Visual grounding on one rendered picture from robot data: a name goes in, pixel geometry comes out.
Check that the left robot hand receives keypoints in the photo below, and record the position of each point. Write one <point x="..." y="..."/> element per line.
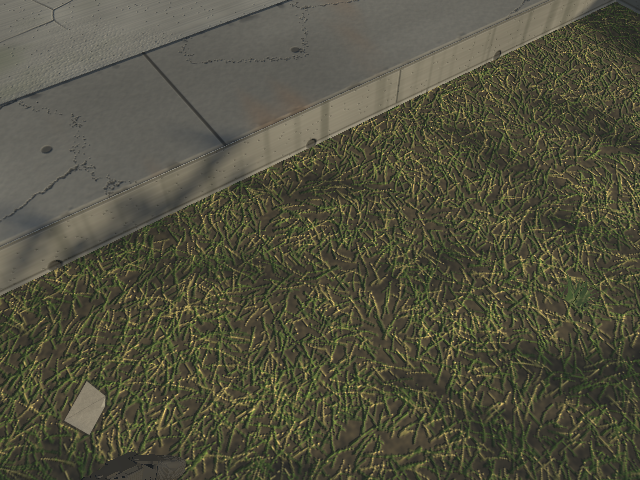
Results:
<point x="132" y="466"/>

